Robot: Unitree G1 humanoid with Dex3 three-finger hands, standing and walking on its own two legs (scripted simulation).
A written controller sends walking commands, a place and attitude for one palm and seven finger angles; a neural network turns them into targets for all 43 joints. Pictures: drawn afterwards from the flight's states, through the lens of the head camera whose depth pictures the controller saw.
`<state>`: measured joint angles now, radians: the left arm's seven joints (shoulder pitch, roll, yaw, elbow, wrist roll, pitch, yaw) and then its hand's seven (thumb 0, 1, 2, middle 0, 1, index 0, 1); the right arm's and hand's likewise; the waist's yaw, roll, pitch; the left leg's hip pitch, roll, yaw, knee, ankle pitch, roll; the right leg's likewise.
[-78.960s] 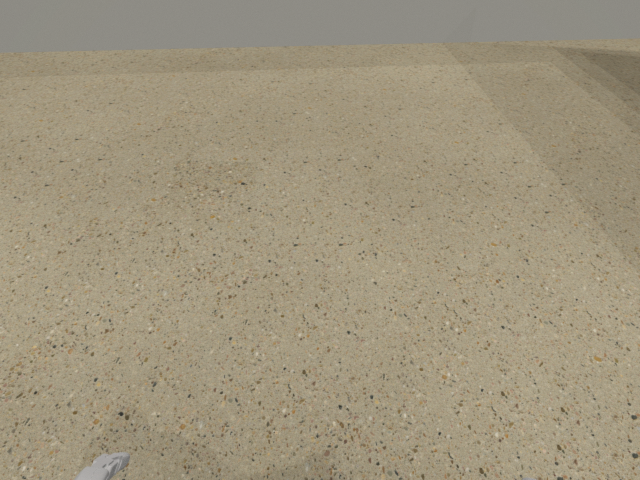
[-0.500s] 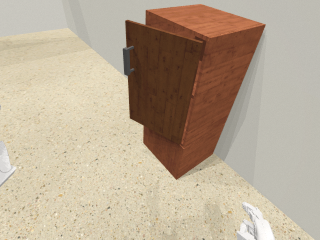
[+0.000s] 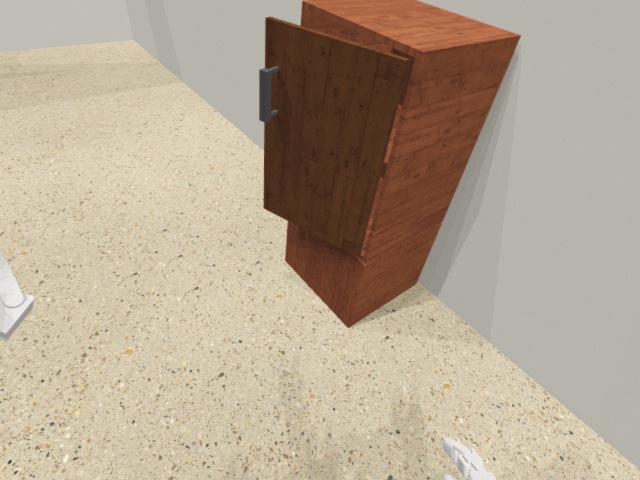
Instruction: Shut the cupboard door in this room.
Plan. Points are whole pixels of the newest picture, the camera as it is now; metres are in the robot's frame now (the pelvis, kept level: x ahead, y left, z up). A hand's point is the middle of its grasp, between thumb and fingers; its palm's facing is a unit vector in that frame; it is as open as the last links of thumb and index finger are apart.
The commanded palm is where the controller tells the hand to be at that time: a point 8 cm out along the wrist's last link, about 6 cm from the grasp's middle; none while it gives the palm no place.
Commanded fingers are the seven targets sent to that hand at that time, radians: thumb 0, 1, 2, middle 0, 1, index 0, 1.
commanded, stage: stop stepping back and stand still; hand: left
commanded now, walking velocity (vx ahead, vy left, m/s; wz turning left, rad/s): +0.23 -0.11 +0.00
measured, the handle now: (270, 93) +1.02 +0.15 +0.05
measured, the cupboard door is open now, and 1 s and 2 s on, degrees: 19 19 19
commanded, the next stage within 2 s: let the arm hang, fingers relaxed in 0.30 s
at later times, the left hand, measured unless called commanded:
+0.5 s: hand (109, 384) +0.22 +0.25 +0.03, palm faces +0.27 -0.85 -0.45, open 7.4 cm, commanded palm none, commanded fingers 0.00 0.90 0.90 -0.20 -0.30 -0.20 -0.30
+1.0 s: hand out of the picture +0.04 +0.19 -0.15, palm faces +0.07 -0.97 -0.25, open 7.3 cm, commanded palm none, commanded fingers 0.00 0.90 0.90 -0.20 -0.30 -0.20 -0.30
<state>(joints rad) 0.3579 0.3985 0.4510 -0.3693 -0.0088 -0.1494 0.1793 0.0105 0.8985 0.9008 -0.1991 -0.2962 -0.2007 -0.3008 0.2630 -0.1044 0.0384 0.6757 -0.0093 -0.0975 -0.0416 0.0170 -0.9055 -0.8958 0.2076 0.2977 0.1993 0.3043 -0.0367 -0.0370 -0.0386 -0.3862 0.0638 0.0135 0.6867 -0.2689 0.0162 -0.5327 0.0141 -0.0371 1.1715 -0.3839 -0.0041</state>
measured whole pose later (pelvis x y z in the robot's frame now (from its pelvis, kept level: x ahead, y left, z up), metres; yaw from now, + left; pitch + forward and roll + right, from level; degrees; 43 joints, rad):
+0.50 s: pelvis +0.01 +0.00 -0.01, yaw +2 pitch +1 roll +1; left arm 0.33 0.31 0.20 0.07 0.02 -0.03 0.08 0.00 0.91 0.90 -0.19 -0.29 -0.19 -0.30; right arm 0.22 -0.32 -0.03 0.71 -0.02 -0.03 -0.01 0.01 -0.91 -0.90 0.20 0.30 0.19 0.30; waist -0.01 0.04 -0.03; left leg -0.43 0.04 0.10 0.69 -0.26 0.01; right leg -0.30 -0.06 -0.08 0.85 -0.57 0.02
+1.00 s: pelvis +0.02 -0.01 +0.02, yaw +2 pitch -1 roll +0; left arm 0.28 0.20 0.02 1.02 0.01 0.01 0.04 -0.01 0.93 0.90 -0.20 -0.30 -0.20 -0.30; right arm 0.24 -0.18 -0.01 1.03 -0.01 0.02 -0.03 0.01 -0.92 -0.90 0.20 0.30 0.19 0.30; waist -0.01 0.00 0.01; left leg -0.18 0.03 0.05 0.44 -0.24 -0.01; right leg -0.11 0.03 -0.06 0.41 -0.28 -0.04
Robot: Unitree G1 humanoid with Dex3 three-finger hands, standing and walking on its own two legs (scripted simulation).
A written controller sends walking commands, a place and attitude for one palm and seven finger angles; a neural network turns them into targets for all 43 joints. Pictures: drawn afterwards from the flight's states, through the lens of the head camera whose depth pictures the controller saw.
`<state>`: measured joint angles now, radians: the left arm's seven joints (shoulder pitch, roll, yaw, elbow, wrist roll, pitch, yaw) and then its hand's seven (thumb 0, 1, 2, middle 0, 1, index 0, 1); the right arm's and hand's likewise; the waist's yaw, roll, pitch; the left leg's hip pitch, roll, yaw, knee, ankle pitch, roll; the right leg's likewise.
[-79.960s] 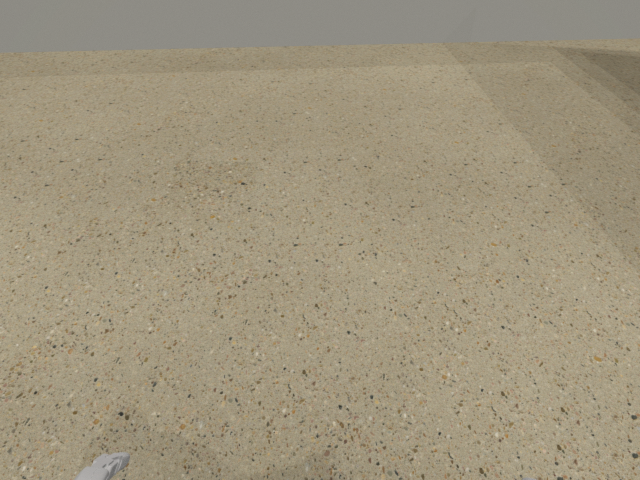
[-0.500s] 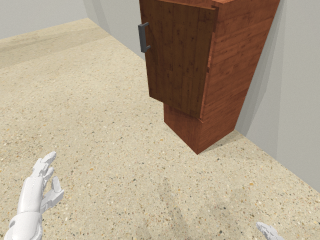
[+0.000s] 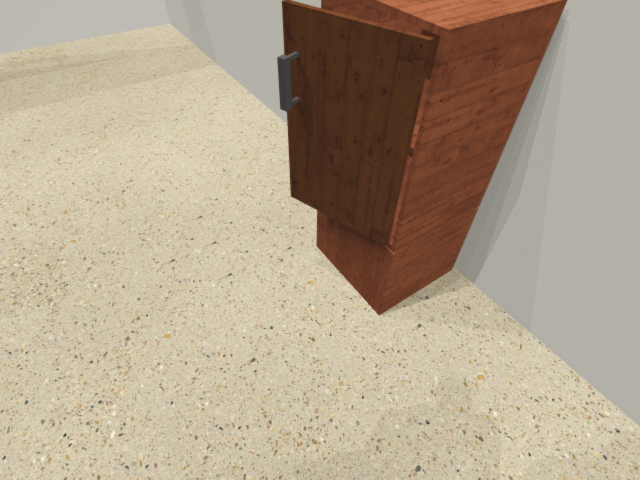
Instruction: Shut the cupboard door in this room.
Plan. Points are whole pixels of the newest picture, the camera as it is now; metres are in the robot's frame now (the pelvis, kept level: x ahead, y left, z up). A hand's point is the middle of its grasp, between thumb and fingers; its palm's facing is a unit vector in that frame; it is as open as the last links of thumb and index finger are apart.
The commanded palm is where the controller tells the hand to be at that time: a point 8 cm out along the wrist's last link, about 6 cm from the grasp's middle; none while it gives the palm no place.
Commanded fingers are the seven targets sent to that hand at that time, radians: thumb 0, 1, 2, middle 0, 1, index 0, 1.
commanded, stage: let the arm hang, fingers relaxed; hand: left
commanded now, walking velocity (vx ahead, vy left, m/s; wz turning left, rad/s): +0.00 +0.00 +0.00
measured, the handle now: (290, 81) +1.01 +0.13 +0.03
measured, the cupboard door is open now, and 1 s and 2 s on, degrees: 19 19 19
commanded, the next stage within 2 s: look to check the result in 0.50 s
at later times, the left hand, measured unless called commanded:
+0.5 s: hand out of the picture -0.05 +0.18 -0.18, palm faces +0.02 -0.99 -0.15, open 7.3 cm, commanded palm none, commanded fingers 0.00 0.90 0.90 -0.20 -0.30 -0.20 -0.30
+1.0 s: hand out of the picture -0.04 +0.21 -0.17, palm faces -0.01 -0.98 -0.21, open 7.3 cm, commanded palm none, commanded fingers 0.00 0.90 0.90 -0.20 -0.30 -0.20 -0.30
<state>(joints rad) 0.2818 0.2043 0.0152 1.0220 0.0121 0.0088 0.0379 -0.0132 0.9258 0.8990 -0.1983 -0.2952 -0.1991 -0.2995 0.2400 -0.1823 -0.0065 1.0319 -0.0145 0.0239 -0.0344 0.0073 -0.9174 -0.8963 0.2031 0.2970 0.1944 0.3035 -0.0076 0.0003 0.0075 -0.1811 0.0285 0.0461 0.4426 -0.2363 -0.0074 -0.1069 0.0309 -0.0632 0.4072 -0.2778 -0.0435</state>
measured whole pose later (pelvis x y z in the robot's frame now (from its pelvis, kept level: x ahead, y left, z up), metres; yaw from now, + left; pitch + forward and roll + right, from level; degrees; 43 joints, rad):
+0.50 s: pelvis -0.02 +0.02 +0.00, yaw -1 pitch -2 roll +0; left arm 0.35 0.12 0.00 1.16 0.01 0.00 0.04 0.00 0.91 0.90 -0.20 -0.29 -0.20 -0.30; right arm 0.35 -0.11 0.01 1.16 -0.01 0.01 -0.04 0.01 -0.91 -0.90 0.20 0.30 0.19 0.30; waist -0.01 -0.01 0.01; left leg -0.16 0.00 0.08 0.38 -0.18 0.03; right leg -0.10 0.00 -0.03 0.37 -0.23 -0.01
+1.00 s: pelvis -0.02 +0.03 +0.00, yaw -2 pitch -2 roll +0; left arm 0.31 0.17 0.01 1.14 0.02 -0.01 0.03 0.00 0.91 0.90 -0.20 -0.29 -0.20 -0.30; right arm 0.30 -0.16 -0.01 1.13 -0.01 0.00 -0.03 0.01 -0.91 -0.90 0.20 0.30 0.20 0.30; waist -0.01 0.00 0.02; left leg -0.17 -0.01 0.10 0.37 -0.17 0.04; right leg -0.13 -0.01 -0.02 0.38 -0.22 0.00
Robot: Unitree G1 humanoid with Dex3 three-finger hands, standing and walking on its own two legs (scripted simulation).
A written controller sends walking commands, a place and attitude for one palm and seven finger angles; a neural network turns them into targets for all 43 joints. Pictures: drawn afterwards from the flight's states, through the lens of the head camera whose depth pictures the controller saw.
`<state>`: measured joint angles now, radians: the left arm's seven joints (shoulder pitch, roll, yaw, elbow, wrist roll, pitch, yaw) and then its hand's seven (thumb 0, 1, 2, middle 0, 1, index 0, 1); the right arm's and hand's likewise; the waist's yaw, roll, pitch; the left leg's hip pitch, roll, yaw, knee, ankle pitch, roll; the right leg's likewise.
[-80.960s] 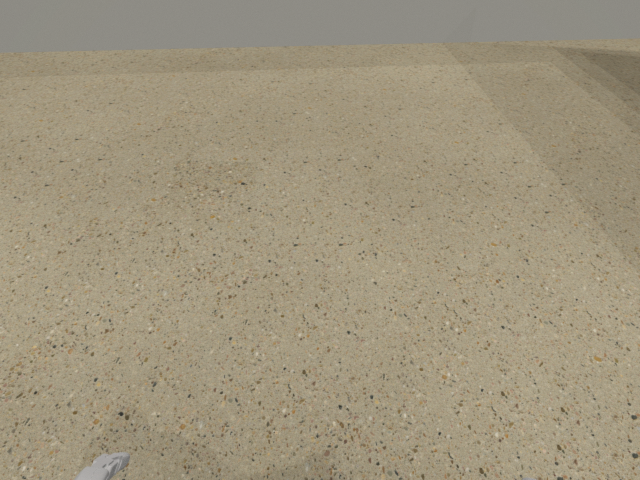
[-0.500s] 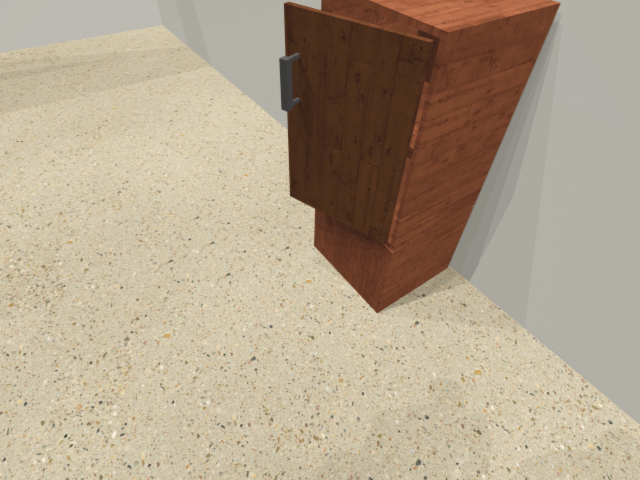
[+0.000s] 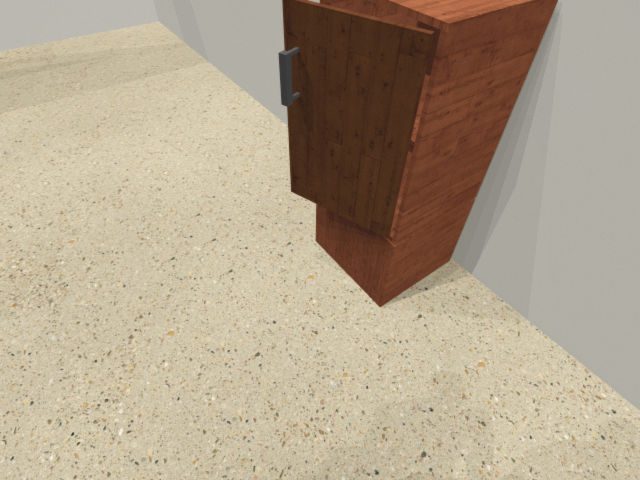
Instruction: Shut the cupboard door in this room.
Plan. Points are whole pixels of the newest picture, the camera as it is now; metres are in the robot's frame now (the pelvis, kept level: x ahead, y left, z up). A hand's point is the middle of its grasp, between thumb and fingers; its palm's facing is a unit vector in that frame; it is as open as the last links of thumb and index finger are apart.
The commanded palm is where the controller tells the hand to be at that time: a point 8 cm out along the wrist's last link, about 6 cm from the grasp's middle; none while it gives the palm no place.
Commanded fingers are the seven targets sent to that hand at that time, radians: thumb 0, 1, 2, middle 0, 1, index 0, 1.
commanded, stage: look to check the result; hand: left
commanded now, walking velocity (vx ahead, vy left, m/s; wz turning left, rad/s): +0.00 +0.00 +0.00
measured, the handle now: (291, 76) +1.03 +0.13 +0.03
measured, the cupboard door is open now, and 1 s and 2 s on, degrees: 19 19 19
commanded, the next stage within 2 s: walk to a spot facing it in 0.06 s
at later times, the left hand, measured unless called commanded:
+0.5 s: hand out of the picture +0.02 +0.19 -0.18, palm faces +0.15 -0.96 -0.25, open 7.3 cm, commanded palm none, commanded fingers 0.00 0.90 0.90 -0.20 -0.30 -0.20 -0.30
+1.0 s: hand out of the picture +0.00 +0.23 -0.16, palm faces +0.42 -0.85 -0.31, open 7.4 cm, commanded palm none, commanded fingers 0.00 0.90 0.90 -0.20 -0.30 -0.20 -0.30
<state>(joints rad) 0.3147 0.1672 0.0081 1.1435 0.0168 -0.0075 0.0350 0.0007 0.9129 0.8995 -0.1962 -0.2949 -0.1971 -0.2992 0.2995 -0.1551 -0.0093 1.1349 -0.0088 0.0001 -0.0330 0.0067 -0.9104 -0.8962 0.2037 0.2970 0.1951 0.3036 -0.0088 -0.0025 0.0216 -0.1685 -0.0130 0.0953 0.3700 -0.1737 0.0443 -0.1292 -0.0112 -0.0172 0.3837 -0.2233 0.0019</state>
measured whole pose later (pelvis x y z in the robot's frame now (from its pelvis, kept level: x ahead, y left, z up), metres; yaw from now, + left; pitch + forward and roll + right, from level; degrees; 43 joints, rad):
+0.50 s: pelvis +0.00 -0.01 -0.01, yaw +8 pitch +0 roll -1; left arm 0.21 0.20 0.05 1.02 0.02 0.02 0.03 0.00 0.91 0.90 -0.20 -0.30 -0.20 -0.30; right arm 0.24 -0.18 -0.04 1.05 -0.02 0.06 -0.01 0.01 -0.91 -0.90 0.20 0.30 0.19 0.30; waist -0.02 0.01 0.07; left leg -0.35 -0.02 0.01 0.66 -0.32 0.01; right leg -0.21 -0.04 -0.15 0.53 -0.32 -0.01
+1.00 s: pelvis -0.01 -0.02 -0.02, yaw +26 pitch +2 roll +0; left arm 0.15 0.25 0.07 0.85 0.02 0.03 0.02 0.00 0.91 0.90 -0.20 -0.29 -0.20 -0.30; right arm 0.21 -0.23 -0.07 0.92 -0.03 0.07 0.00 0.01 -0.91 -0.90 0.21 0.30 0.20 0.30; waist -0.03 0.03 0.07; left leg -0.40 -0.06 -0.14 0.55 -0.20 -0.01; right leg -0.29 -0.02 0.00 0.58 -0.38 0.03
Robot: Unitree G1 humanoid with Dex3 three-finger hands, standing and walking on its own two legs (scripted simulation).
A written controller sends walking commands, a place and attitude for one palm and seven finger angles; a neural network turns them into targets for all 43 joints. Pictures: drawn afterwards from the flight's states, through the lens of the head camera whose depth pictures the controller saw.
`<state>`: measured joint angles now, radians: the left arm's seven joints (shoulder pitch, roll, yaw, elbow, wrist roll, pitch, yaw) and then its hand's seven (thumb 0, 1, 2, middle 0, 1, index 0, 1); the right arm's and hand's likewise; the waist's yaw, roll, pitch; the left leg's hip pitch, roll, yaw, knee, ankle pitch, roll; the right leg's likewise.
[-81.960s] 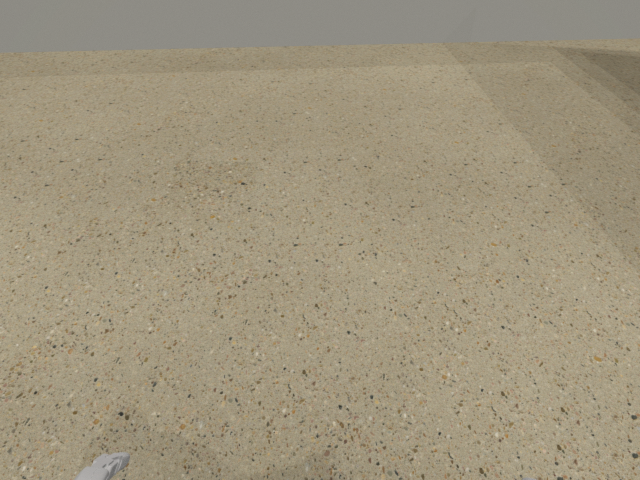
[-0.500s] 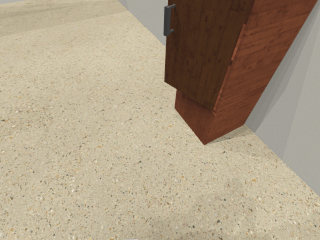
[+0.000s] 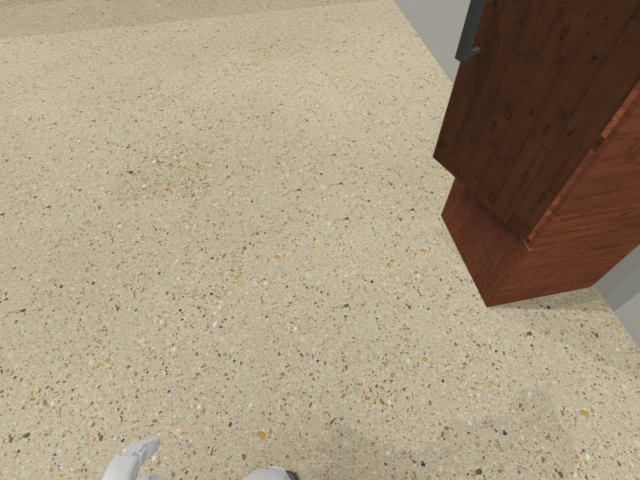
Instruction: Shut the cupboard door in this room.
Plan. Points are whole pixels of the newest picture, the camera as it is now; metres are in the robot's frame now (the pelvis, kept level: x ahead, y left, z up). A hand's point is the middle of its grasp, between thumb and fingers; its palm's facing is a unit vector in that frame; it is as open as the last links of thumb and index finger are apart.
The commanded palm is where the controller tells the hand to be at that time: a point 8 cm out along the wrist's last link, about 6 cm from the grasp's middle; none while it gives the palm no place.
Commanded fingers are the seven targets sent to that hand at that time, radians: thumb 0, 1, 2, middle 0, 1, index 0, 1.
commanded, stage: walk to a spot facing it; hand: left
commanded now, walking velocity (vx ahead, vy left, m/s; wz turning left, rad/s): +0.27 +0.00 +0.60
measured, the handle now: (476, 27) +0.99 -0.33 +0.05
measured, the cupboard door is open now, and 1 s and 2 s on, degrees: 19 19 19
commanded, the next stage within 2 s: turn to face it in 1.26 s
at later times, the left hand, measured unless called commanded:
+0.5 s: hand out of the picture -0.02 +0.23 -0.18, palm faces +0.37 -0.90 -0.22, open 7.4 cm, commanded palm none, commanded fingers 0.00 0.90 0.90 -0.20 -0.30 -0.20 -0.30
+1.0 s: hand (147, 365) +0.29 +0.29 -0.15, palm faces +0.50 -0.84 -0.22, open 7.3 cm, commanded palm none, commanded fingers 0.00 0.90 0.90 -0.20 -0.30 -0.20 -0.30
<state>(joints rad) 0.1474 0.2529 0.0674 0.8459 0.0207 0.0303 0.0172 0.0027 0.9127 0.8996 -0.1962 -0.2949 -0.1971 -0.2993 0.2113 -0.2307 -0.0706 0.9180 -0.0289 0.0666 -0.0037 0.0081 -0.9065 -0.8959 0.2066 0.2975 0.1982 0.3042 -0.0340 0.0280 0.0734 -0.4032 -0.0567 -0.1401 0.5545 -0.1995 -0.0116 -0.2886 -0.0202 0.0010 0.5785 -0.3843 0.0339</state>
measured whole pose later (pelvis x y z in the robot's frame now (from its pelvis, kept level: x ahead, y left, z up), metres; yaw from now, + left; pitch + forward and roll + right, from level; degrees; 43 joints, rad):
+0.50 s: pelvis +0.09 +0.06 -0.01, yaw +20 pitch +0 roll +1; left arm 0.39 0.24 0.07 1.01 0.03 0.01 -0.01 0.01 0.91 0.90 -0.20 -0.30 -0.20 -0.30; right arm 0.10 -0.23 -0.04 0.87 -0.03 -0.02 0.03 0.01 -0.91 -0.90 0.20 0.30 0.19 0.30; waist 0.03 -0.06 0.12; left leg -0.37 0.02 0.12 0.68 -0.30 0.04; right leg -0.28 -0.19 -0.12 1.06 -0.51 0.05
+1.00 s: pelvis +0.31 +0.09 +0.00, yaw +31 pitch -1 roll +1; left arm 0.22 0.16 0.05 0.91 0.03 -0.06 0.00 0.00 0.91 0.90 -0.20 -0.29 -0.20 -0.30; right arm 0.33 -0.20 -0.07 1.06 -0.02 0.00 0.01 0.01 -0.91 -0.90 0.20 0.30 0.19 0.30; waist -0.04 0.03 0.06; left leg -0.43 0.02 -0.01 1.24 -0.33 0.04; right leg -0.30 -0.07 -0.18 0.55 -0.24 -0.04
